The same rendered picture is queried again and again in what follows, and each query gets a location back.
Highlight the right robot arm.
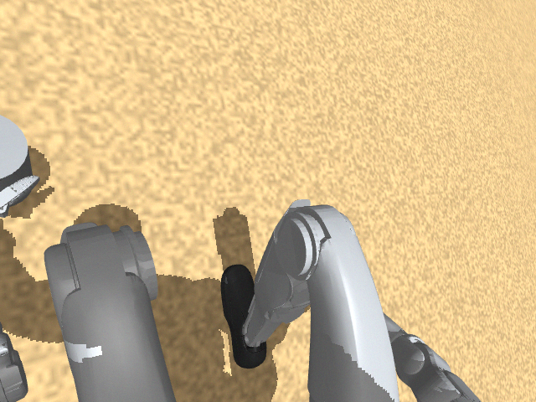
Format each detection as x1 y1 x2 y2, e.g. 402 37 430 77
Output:
391 334 481 402

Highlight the left robot hand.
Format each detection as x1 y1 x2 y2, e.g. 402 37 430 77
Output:
0 175 39 218

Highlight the can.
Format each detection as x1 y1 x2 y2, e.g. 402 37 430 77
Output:
0 115 33 207

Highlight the right robot foot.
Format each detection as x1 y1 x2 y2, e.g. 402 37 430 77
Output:
221 265 266 369

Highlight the left robot arm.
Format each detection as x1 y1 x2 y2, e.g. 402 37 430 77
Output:
0 322 28 402

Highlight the right robot hand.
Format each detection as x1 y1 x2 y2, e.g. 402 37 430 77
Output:
384 314 408 343

